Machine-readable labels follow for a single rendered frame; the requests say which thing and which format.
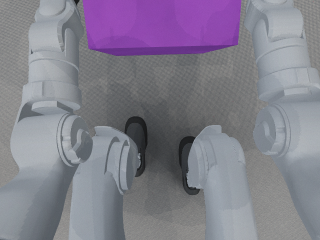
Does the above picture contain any robot left upper arm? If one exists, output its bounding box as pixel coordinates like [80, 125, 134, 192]
[0, 113, 93, 240]

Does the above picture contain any carton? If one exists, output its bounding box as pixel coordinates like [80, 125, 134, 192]
[82, 0, 242, 56]

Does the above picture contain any left robot shin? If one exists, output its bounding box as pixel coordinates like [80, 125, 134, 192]
[73, 126, 141, 180]

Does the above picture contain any right robot thigh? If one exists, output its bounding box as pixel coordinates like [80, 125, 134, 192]
[190, 133, 259, 240]

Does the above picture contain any right robot forearm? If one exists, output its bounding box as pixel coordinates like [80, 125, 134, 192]
[243, 0, 320, 105]

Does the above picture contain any left robot forearm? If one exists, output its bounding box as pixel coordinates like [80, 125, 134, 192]
[10, 0, 85, 156]

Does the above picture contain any robot right upper arm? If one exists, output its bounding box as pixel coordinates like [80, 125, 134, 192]
[252, 101, 320, 240]

